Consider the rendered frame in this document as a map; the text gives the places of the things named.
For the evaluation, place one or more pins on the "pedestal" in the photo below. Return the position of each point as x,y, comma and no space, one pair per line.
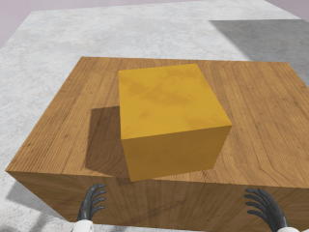
77,143

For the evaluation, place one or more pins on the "left robot hand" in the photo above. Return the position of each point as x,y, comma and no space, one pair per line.
87,208

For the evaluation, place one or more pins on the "carton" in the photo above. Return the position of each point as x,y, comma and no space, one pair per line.
171,121

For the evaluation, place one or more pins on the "robot left forearm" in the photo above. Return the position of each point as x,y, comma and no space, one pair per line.
83,225

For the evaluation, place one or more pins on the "right robot hand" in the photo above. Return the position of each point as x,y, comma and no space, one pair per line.
271,212

